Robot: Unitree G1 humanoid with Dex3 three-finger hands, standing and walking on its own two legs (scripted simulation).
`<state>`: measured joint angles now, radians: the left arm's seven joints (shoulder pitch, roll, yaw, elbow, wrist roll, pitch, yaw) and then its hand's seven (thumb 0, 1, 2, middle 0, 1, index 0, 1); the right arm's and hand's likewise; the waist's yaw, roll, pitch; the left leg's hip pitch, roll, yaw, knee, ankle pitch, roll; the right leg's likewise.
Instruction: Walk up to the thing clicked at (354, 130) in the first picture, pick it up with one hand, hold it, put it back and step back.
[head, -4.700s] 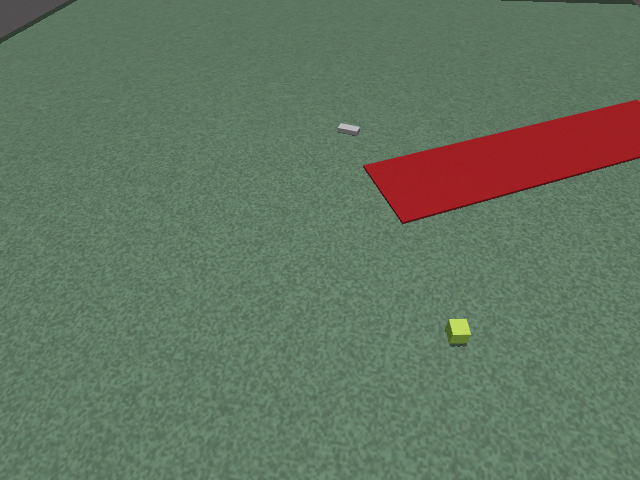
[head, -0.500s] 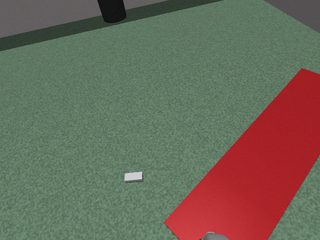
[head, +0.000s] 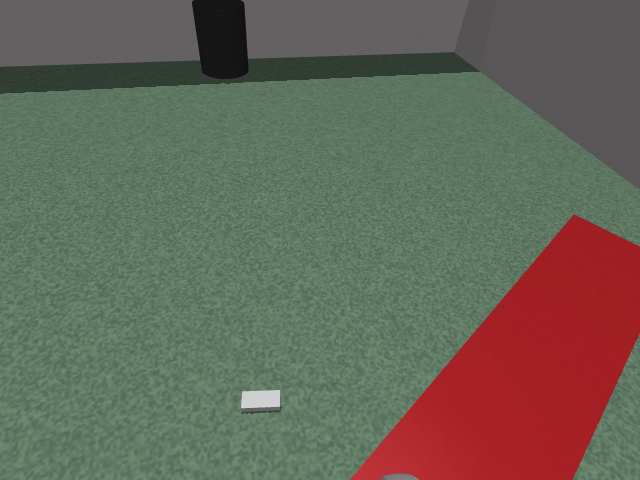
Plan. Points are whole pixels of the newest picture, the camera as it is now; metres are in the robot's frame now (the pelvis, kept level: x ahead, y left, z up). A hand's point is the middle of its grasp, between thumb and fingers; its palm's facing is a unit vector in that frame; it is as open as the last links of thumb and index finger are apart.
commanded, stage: walk up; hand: left
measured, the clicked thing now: (261, 400) +0.55 +0.15 -0.73
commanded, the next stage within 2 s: none
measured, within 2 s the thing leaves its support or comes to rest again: neither
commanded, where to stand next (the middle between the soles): +0.18 -0.06 m, yaw +1 degrees
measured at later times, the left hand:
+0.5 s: hand out of the picture +0.14 +0.27 -0.14, palm faces -0.16 -0.93 -0.34, open 7.4 cm
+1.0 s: hand (193, 471) +0.19 +0.19 -0.12, palm faces -0.05 -0.95 -0.32, open 7.4 cm
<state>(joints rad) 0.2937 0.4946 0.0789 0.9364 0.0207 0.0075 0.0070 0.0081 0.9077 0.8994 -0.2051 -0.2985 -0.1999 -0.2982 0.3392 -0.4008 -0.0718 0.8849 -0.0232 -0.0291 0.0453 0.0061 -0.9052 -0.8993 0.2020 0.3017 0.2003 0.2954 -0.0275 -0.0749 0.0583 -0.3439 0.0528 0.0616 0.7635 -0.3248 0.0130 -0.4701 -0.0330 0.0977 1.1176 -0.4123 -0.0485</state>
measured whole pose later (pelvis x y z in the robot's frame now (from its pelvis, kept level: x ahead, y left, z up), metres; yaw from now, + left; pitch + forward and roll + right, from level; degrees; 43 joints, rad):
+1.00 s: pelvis +0.05 -0.05 +0.02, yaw -2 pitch -4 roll -1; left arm 0.07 0.35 0.04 0.92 0.02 0.05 -0.02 0.00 0.90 0.90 -0.21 -0.30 -0.20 -0.30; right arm 0.23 -0.39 -0.02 0.99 -0.02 -0.03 -0.03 0.01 -0.90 -0.90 0.20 0.30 0.20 0.30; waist 0.00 -0.01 0.12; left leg -0.26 0.00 0.01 0.59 -0.28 0.02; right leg -0.28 0.04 -0.09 0.60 -0.34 -0.13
